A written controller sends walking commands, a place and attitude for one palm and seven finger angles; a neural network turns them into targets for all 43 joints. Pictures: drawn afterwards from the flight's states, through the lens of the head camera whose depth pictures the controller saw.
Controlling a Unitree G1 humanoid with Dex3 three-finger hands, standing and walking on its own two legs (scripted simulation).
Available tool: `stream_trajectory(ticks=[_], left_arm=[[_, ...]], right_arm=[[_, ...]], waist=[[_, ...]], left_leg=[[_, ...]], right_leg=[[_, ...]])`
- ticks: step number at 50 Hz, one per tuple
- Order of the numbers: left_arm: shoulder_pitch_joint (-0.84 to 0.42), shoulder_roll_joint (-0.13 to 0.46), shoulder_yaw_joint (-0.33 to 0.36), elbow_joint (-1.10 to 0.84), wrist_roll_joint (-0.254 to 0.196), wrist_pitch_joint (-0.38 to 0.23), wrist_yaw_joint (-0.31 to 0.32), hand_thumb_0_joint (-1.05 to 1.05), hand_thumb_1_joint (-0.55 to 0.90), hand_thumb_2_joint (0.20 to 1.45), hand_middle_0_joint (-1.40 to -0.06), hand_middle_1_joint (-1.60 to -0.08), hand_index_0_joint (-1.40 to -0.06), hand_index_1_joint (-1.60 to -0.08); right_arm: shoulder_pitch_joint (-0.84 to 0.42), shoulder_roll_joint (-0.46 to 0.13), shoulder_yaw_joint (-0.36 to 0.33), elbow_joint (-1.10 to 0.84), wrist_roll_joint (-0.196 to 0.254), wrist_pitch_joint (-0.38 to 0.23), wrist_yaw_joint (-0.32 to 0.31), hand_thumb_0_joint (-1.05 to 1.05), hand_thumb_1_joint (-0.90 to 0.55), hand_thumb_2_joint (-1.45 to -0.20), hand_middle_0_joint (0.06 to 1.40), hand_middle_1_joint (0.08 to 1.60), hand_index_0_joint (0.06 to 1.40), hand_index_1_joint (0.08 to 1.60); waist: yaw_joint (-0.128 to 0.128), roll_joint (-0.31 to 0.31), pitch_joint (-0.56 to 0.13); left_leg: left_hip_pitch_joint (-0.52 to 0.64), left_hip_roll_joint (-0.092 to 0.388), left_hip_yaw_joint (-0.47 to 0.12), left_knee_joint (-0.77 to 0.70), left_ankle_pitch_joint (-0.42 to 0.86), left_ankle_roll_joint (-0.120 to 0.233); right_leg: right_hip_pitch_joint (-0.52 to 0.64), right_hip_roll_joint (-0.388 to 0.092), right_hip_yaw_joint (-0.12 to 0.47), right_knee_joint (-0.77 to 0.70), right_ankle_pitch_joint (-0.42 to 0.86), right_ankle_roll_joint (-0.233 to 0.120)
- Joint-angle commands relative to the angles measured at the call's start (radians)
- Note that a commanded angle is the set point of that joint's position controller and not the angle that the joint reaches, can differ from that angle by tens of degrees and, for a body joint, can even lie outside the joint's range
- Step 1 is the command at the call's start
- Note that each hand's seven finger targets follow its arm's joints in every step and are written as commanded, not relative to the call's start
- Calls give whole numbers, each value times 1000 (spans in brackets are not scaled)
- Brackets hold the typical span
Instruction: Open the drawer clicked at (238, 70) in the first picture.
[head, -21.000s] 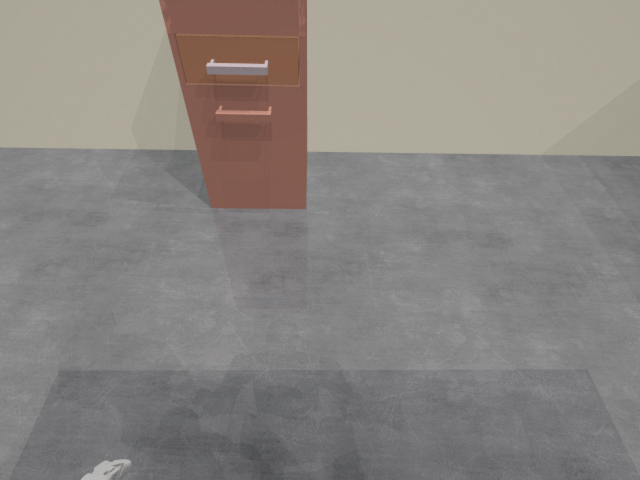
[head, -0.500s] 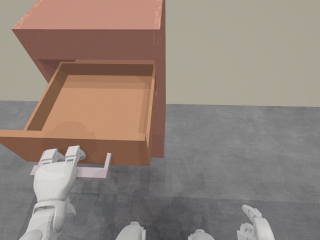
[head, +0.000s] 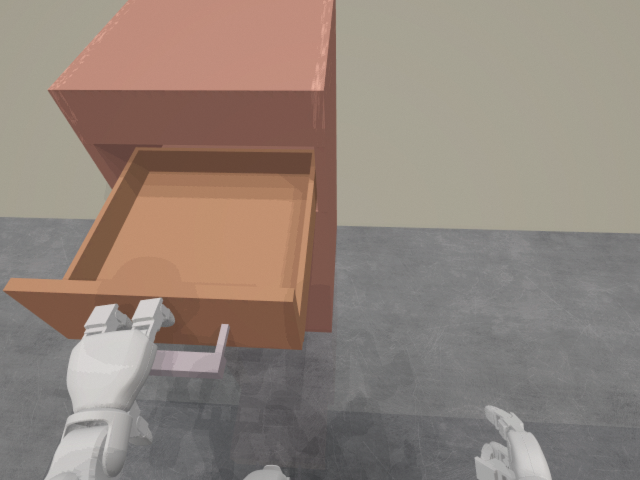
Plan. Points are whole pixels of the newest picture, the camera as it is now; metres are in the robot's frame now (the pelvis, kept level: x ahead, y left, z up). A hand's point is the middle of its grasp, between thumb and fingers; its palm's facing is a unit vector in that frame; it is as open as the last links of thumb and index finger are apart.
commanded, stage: lift the hand off the handle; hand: left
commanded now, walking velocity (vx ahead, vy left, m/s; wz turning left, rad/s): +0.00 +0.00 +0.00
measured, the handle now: (157, 345) +0.29 +0.26 -0.04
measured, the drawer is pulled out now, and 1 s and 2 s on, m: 0.30 0.30 0.30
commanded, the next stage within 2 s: draw the hand back to the body in 1.62 s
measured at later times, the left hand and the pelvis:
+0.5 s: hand (127, 361) +0.24 +0.25 +0.03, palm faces +0.06 -0.07 -1.00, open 13.8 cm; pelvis +0.00 +0.00 +0.01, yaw +0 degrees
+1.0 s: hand (112, 346) +0.24 +0.25 +0.07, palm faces +0.06 -0.07 -1.00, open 13.8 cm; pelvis +0.00 +0.00 +0.03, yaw +1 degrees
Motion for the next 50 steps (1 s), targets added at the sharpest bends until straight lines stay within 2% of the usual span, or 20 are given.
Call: stream_trajectory(ticks=[1, 7, 10, 12, 16, 17, 18, 20, 22, 25, 26, 27, 30, 32, 36, 43, 45, 46, 48, 50], left_arm=[[-98, 202, 133, -210, -9, -5, 24, 0, -500, 300, -300, -1200, -300, -1200], [-48, 193, 129, -232, -24, -11, -3, 0, -500, 300, -300, -1200, -300, -1200], [-56, 197, 135, -249, -30, -20, -15, 0, -500, 300, -300, -1200, -300, -1200], [-32, 219, 160, -237, -26, -25, -20, 0, -500, 300, -300, -1200, -300, -1200], [-77, 213, 145, -302, -20, -38, -19, 0, -500, 300, -300, -1200, -300, -1200], [-88, 196, 127, -292, -20, -37, -20, 0, -500, 300, -300, -1200, -300, -1200], [-97, 189, 122, -317, -19, -40, -17, 0, -500, 300, -300, -1200, -300, -1200], [-100, 191, 123, -302, -24, -28, -22, 0, -500, 300, -300, -1200, -300, -1200], [-86, 188, 116, -306, -20, -21, -24, 0, -500, 300, -300, -1200, -300, -1200], [-49, 229, 159, -314, -24, 5, -30, 0, -500, 300, -300, -1200, -300, -1200], [-43, 215, 144, -323, -21, 14, -32, 0, -500, 300, -300, -1200, -300, -1200], [-52, 214, 141, -309, -27, 23, -38, 0, -500, 300, -300, -1200, -300, -1200], [-37, 249, 175, -299, -43, 40, -61, 0, -500, 300, -300, -1200, -300, -1200], [-64, 217, 137, -304, -52, 42, -81, 0, -500, 300, -300, -1200, -300, -1200], [-130, 231, 125, -331, -67, 12, -117, 0, -500, 300, -300, -1200, -300, -1200], [-186, 242, 135, -353, -65, -49, -134, 0, -500, 300, -300, -1200, -300, -1200], [-166, 276, 178, -344, -60, -51, -126, 0, -500, 300, -300, -1200, -300, -1200], [-158, 264, 167, -358, -56, -48, -120, 0, -500, 300, -300, -1200, -300, -1200], [-142, 257, 169, -366, -60, -38, -114, 0, -500, 300, -300, -1200, -300, -1200], [-100, 278, 201, -332, -68, -12, -120, 0, -500, 300, -300, -1200, -300, -1200]], right_arm=[[-82, -114, -36, -149, -5, -41, -5, 0, -900, -900, 200, 300, 200, 300], [-82, -112, -41, -151, -2, -43, -2, 0, -900, -900, 200, 300, 200, 300], [-80, -115, -42, -153, -4, -45, -2, 0, -900, -900, 200, 300, 200, 300], [-85, -112, -43, -150, -3, -44, -4, 0, -900, -900, 200, 300, 200, 300], [-93, -107, -37, -156, -7, -44, 0, 0, -900, -900, 200, 300, 200, 300], [-87, -108, -43, -151, -5, -46, 2, 0, -900, -900, 200, 300, 200, 300], [-88, -107, -39, -158, -8, -46, 5, 0, -900, -900, 200, 300, 200, 300], [-84, -110, -43, -155, -4, -45, 4, 0, -900, -900, 200, 300, 200, 300], [-92, -106, -44, -154, -4, -48, 5, 0, -900, -900, 200, 300, 200, 300], [-99, -109, -40, -160, -1, -41, 6, 0, -900, -900, 200, 300, 200, 300], [-108, -105, -30, -167, 0, -40, 8, 0, -900, -900, 200, 300, 200, 300], [-110, -106, -35, -158, 5, -39, 7, 0, -900, -900, 200, 300, 200, 300], [-123, -110, -28, -162, 11, -35, 0, 0, -900, -900, 200, 300, 200, 300], [-127, -107, -27, -161, 13, -39, -2, 0, -900, -900, 200, 300, 200, 300], [-124, -110, -19, -161, 9, -49, -11, 0, -900, -900, 200, 300, 200, 300], [-116, -107, -25, -149, 3, -61, -13, 0, -900, -900, 200, 300, 200, 300], [-122, -108, -29, -144, 4, -56, -12, 0, -900, -900, 200, 300, 200, 300], [-119, -103, -24, -154, 3, -57, -8, 0, -900, -900, 200, 300, 200, 300], [-121, -104, -29, -154, 8, -57, -5, 0, -900, -900, 200, 300, 200, 300], [-130, -107, -30, -151, 12, -51, -5, 0, -900, -900, 200, 300, 200, 300]], waist=[[7, -31, -210], [10, 2, -191], [3, -38, -186], [16, -43, -174], [16, 10, -191], [8, 22, -166], [11, 10, -189], [6, -7, -177], [18, 4, -184], [36, -15, -199], [41, -17, -196], [33, -19, -168], [40, -42, -152], [31, -34, -124], [18, -31, -110], [21, -10, -112], [40, 17, -128], [43, 17, -133], [50, 14, -158], [59, -15, -145]], left_leg=[[209, -72, 28, -122, 254, 48], [241, -73, 27, -143, 284, 46], [244, -71, 23, -148, 294, 48], [245, -73, 24, -155, 288, 48], [279, -73, 25, -167, 296, 43], [278, -72, 20, -170, 297, 42], [291, -70, 19, -172, 303, 42], [287, -69, 14, -181, 301, 41], [300, -69, 16, -189, 311, 41], [300, -71, 19, -204, 332, 38], [305, -71, 22, -210, 329, 39], [301, -71, 22, -216, 320, 39], [295, -75, 25, -235, 306, 41], [308, -74, 26, -248, 281, 44], [334, -77, 24, -261, 270, 49], [361, -80, 18, -274, 281, 46], [366, -80, 19, -285, 302, 40], [369, -79, 18, -285, 308, 40], [377, -79, 21, -289, 331, 39], [369, -78, 23, -301, 349, 36]], right_leg=[[101, 39, -15, -171, 344, -23], [133, 41, -20, -187, 376, -26], [142, 39, -21, -196, 395, -23], [151, 40, -19, -200, 388, -22], [138, 37, -20, -205, 361, -23], [132, 42, -27, -205, 356, -27], [127, 41, -29, -205, 350, -25], [142, 44, -33, -213, 347, -27], [157, 43, -33, -214, 358, -28], [207, 41, -26, -226, 397, -29], [202, 38, -24, -227, 393, -25], [208, 40, -26, -237, 393, -25], [244, 38, -16, -261, 395, -22], [231, 35, -19, -276, 361, -18], [225, 30, -16, -299, 340, -12], [226, 30, -22, -314, 329, -14], [257, 34, -18, -319, 341, -22], [254, 31, -23, -310, 343, -20], [275, 33, -23, -311, 370, -21], [307, 35, -21, -323, 401, -21]])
